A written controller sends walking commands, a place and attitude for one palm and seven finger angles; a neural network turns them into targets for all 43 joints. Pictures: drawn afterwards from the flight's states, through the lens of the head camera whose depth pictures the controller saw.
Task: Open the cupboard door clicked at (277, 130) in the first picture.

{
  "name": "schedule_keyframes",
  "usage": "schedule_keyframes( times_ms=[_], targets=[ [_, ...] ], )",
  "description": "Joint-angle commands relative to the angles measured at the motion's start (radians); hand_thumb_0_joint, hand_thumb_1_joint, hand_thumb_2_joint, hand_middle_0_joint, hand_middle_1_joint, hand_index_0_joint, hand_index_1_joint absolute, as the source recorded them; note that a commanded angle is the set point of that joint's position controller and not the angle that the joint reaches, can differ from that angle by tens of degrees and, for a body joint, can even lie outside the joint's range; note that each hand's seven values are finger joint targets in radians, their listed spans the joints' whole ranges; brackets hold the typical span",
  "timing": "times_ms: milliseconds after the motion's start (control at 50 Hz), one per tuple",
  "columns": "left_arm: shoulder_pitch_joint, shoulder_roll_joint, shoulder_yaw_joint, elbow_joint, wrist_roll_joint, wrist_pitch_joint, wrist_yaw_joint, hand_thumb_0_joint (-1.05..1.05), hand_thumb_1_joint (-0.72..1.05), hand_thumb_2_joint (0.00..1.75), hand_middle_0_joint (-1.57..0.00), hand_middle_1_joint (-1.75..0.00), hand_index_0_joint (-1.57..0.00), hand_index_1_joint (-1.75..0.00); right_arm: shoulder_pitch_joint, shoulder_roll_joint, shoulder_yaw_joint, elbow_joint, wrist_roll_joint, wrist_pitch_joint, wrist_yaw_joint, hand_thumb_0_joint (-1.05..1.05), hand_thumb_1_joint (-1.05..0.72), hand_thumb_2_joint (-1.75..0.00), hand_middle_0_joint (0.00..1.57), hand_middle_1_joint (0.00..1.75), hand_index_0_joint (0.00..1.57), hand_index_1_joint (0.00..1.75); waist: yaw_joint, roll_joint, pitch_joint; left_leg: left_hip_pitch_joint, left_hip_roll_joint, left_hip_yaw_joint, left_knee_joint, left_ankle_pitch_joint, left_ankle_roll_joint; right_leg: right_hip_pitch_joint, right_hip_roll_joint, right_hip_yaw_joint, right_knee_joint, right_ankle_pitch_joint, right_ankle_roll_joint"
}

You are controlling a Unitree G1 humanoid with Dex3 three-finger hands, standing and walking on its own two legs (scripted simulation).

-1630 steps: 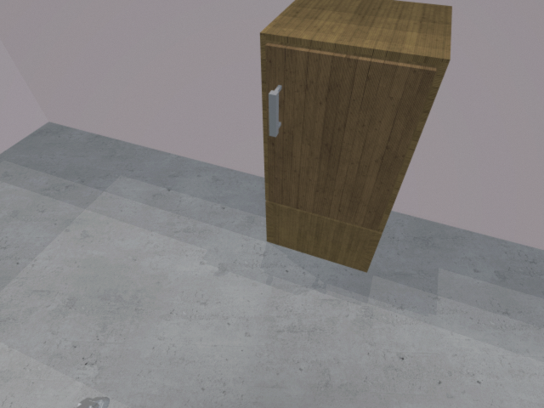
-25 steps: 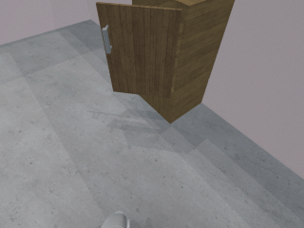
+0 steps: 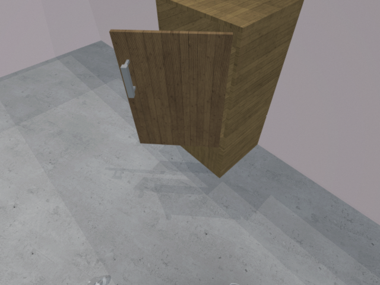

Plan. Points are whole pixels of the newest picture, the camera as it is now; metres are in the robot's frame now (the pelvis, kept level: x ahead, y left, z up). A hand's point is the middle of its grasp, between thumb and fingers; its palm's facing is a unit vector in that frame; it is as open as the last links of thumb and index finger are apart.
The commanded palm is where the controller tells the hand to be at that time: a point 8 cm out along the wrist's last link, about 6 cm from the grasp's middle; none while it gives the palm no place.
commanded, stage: take the last steps up to it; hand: left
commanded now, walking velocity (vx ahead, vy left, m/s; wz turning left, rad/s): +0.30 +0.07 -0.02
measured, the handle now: (129, 79) +0.82 +0.28 -0.04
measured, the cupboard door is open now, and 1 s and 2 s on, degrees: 42 42 42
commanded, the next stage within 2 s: come to a stop and stand still in 0.34 s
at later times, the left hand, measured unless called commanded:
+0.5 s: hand out of the picture +0.15 +0.24 -0.20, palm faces +0.05 -0.98 -0.18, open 7.3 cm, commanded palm none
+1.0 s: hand (123, 223) +0.30 +0.21 -0.16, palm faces -0.01 -0.97 -0.24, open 7.4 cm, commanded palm none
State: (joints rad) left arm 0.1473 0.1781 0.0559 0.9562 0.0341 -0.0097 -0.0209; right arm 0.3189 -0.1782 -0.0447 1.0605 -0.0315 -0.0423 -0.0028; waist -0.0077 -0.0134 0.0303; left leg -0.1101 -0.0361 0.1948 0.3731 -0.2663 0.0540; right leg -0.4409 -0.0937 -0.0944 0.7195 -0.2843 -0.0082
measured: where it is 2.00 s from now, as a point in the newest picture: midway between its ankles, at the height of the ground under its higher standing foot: outside the picture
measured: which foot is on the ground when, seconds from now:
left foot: down 0.00-0.06, up 0.08-0.40, down 0.42-0.84, up 0.86-1.00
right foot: up 0.00-0.04, down 0.06-0.42, up 0.44-0.80, down 0.82-1.00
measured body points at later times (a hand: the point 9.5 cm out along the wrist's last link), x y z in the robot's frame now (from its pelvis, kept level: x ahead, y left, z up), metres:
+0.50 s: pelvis +0.19 +0.05 -0.02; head +0.21 +0.08 +0.43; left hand +0.15 +0.29 -0.18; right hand +0.27 -0.18 -0.15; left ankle +0.26 +0.16 -0.74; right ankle +0.09 -0.08 -0.69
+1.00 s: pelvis +0.21 +0.02 +0.00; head +0.24 +0.01 +0.45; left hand +0.30 +0.26 -0.14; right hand +0.25 -0.24 -0.16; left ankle +0.19 +0.15 -0.68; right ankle +0.21 -0.08 -0.74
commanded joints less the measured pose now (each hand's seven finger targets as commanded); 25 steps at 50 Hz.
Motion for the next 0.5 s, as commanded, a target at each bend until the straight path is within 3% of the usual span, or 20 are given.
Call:
schedule_keyframes(
  times_ms=[0,20,40,60,80,120,160,200,240,300,340,360,380,400,420,440,460,480],
  targets=[
    [0.12,0.081,0.02,-0.015,-0.004,-0.024,0.006,0.0,0.9,0.9,-0.2,-0.3,-0.2,-0.3,0.015,-0.117,-0.014,-0.032,0.004,-0.014,-0.003,0.0,-0.9,-0.9,0.2,0.3,0.2,0.3,0.068,-0.008,0.033,-0.17,0.226,-0.156,-0.004,0.015,0.065,0.288,0.026,-0.003,-0.213,0.056,-0.016],
    [0.219,0.135,0.033,0.011,-0.001,-0.034,0.01,0.0,0.9,0.9,-0.2,-0.3,-0.2,-0.3,0.012,-0.093,-0.01,-0.037,0.012,-0.017,0.001,0.0,-0.9,-0.9,0.2,0.3,0.2,0.3,0.108,-0.105,-0.015,-0.291,0.136,-0.076,0.197,-0.016,0.018,0.467,-0.069,0.137,-0.287,-0.001,-0.06],
    [0.321,0.225,0.053,0.04,-0.004,-0.04,0.016,0.0,0.9,0.9,-0.2,-0.3,-0.2,-0.3,0.018,-0.067,-0.006,-0.064,0.015,-0.019,0.01,0.0,-0.9,-0.9,0.2,0.3,0.2,0.3,0.128,-0.301,-0.041,-0.512,0.022,-0.002,0.451,-0.198,-0.037,0.633,-0.294,0.476,-0.418,-0.011,-0.174],
    [0.364,0.237,0.054,0.048,-0.019,-0.048,0.025,0.0,0.9,0.9,-0.2,-0.3,-0.2,-0.3,-0.033,-0.116,-0.013,-0.074,0.01,-0.012,0.009,0.0,-0.9,-0.9,0.2,0.3,0.2,0.3,0.148,-0.32,-0.054,-0.547,0.046,-0.111,0.669,-0.326,-0.041,0.581,-0.379,0.624,-0.515,-0.008,-0.234],
    [0.3,0.197,0.046,0.038,-0.017,-0.047,0.036,0.0,0.9,0.9,-0.2,-0.3,-0.2,-0.3,-0.08,-0.118,-0.023,-0.083,0.01,-0.008,0.008,0.0,-0.9,-0.9,0.2,0.3,0.2,0.3,0.12,-0.217,0.007,-0.594,0.083,-0.183,0.756,-0.253,-0.045,0.513,-0.373,0.573,-0.519,0.016,-0.247],
    [0.212,0.132,0.027,0.011,-0.018,-0.057,0.039,0.0,0.9,0.9,-0.2,-0.3,-0.2,-0.3,-0.094,-0.075,-0.014,-0.069,0.01,-0.004,0.012,0.0,-0.9,-0.9,0.2,0.3,0.2,0.3,0.068,-0.074,0.02,-0.562,0.134,-0.211,0.721,-0.111,-0.063,0.423,-0.294,0.35,-0.502,0.195,-0.2],
    [0.184,0.106,0.019,0.019,-0.017,-0.07,0.036,0.0,0.9,0.9,-0.2,-0.3,-0.2,-0.3,-0.045,-0.039,-0.007,-0.05,0.008,0.009,0.016,0.0,-0.9,-0.9,0.2,0.3,0.2,0.3,0.03,-0.119,-0.009,-0.476,0.136,-0.175,0.616,-0.058,-0.084,0.371,-0.23,0.188,-0.492,0.347,-0.163],
    [0.188,0.098,0.026,0.031,-0.011,-0.077,0.033,0.0,0.9,0.9,-0.2,-0.3,-0.2,-0.3,-0.046,-0.01,-0.007,-0.049,0.011,0.013,0.022,0.0,-0.9,-0.9,0.2,0.3,0.2,0.3,0.023,-0.103,-0.006,-0.424,0.123,-0.135,0.488,-0.02,-0.095,0.349,-0.199,0.12,-0.489,0.418,-0.152],
    [0.182,0.128,0.028,0.044,-0.013,-0.074,0.029,0.0,0.9,0.9,-0.2,-0.3,-0.2,-0.3,-0.063,-0.004,-0.005,-0.056,0.013,0.012,0.029,0.0,-0.9,-0.9,0.2,0.3,0.2,0.3,0.026,-0.113,-0.008,-0.378,0.106,-0.102,0.371,0.024,-0.095,0.339,-0.182,0.084,-0.478,0.378,-0.142],
    [0.178,0.153,0.029,0.067,-0.01,-0.066,0.027,0.0,0.9,0.9,-0.2,-0.3,-0.2,-0.3,-0.09,-0.018,-0.005,-0.074,0.012,0.003,0.033,0.0,-0.9,-0.9,0.2,0.3,0.2,0.3,0.026,-0.138,0.014,-0.297,0.078,-0.083,0.252,0.057,-0.081,0.304,-0.175,0.079,-0.449,0.294,-0.121],
    [0.164,0.155,0.029,0.077,-0.015,-0.055,0.027,0.0,0.9,0.9,-0.2,-0.3,-0.2,-0.3,-0.049,-0.041,-0.008,-0.06,0.009,-0.005,0.029,0.0,-0.9,-0.9,0.2,0.3,0.2,0.3,-0.007,-0.118,0.017,-0.153,0.052,-0.055,0.148,0.12,-0.073,0.24,-0.151,0.055,-0.385,0.234,-0.09],
    [0.163,0.142,0.025,0.077,-0.016,-0.049,0.026,0.0,0.9,0.9,-0.2,-0.3,-0.2,-0.3,0.015,-0.072,-0.014,-0.039,0.006,-0.01,0.023,0.0,-0.9,-0.9,0.2,0.3,0.2,0.3,-0.04,-0.061,0.004,-0.03,0.054,-0.067,0.107,0.121,-0.065,0.175,-0.124,0.036,-0.286,0.214,-0.076],
    [0.183,0.111,0.018,0.069,-0.015,-0.042,0.023,0.0,0.9,0.9,-0.2,-0.3,-0.2,-0.3,0.108,-0.144,-0.031,-0.019,-0.002,-0.015,0.013,0.0,-0.9,-0.9,0.2,0.3,0.2,0.3,-0.069,0.086,-0.053,0.117,0.166,-0.201,0.083,0.16,-0.019,0.067,-0.049,-0.012,-0.078,0.098,-0.037],
    [0.206,0.057,0.007,0.047,-0.025,-0.041,0.023,0.0,0.9,0.9,-0.2,-0.3,-0.2,-0.3,0.208,-0.248,-0.054,-0.006,-0.013,-0.014,-0.003,0.0,-0.9,-0.9,0.2,0.3,0.2,0.3,-0.096,0.305,-0.126,0.228,0.389,-0.488,-0.003,0.217,0.092,-0.079,0.071,-0.085,0.195,-0.281,0.001],
    [0.158,0.063,0.0,0.017,-0.017,-0.041,0.031,0.0,0.9,0.9,-0.2,-0.3,-0.2,-0.3,0.227,-0.247,-0.048,-0.01,-0.008,-0.001,-0.011,0.0,-0.9,-0.9,0.2,0.3,0.2,0.3,-0.107,0.237,-0.116,0.143,0.448,-0.561,-0.072,0.158,0.158,-0.103,0.083,-0.001,0.382,-0.377,-0.018],
    [0.135,0.045,-0.007,0.021,-0.02,-0.034,0.038,0.0,0.9,0.9,-0.2,-0.3,-0.2,-0.3,0.14,-0.223,-0.038,-0.028,-0.005,-0.001,-0.02,0.0,-0.9,-0.9,0.2,0.3,0.2,0.3,-0.072,0.253,-0.097,0.055,0.448,-0.57,-0.098,0.168,0.158,-0.138,0.045,0.058,0.473,-0.32,-0.018],
    [0.136,0.048,-0.007,0.037,-0.022,-0.027,0.039,0.0,0.9,0.9,-0.2,-0.3,-0.2,-0.3,0.037,-0.174,-0.022,-0.06,0.0,0.002,-0.026,0.0,-0.9,-0.9,0.2,0.3,0.2,0.3,-0.037,0.229,-0.055,-0.071,0.424,-0.501,-0.103,0.229,0.15,-0.096,0.003,0.103,0.462,-0.246,-0.009],
    [0.162,0.042,-0.01,0.059,-0.024,-0.018,0.037,0.0,0.9,0.9,-0.2,-0.3,-0.2,-0.3,-0.051,-0.121,-0.002,-0.079,0.002,-0.004,-0.032,0.0,-0.9,-0.9,0.2,0.3,0.2,0.3,0.005,0.164,-0.019,-0.153,0.392,-0.398,-0.1,0.338,0.126,-0.019,-0.022,0.115,0.371,-0.203,0.007]
  ],
)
